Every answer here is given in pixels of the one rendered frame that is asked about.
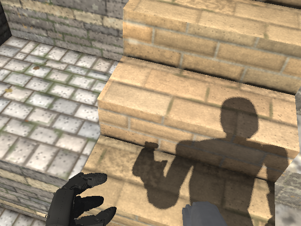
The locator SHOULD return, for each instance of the right robot thigh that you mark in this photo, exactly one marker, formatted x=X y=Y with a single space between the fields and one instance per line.
x=202 y=214

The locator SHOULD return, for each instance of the robot left hand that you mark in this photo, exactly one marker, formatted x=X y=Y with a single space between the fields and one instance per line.
x=66 y=206

